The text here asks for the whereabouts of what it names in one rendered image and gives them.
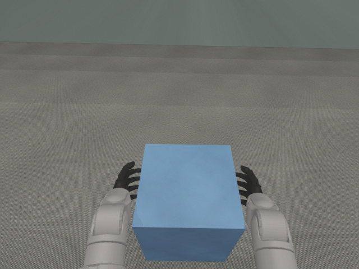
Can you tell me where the right robot hand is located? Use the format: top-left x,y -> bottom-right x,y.
236,165 -> 263,206

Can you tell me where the left robot forearm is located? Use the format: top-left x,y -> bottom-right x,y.
79,188 -> 131,269

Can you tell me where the right robot forearm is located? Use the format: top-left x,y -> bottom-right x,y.
246,193 -> 298,269

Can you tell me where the left robot hand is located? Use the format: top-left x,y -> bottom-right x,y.
113,161 -> 141,200

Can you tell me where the carton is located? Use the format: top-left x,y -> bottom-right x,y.
132,144 -> 246,262

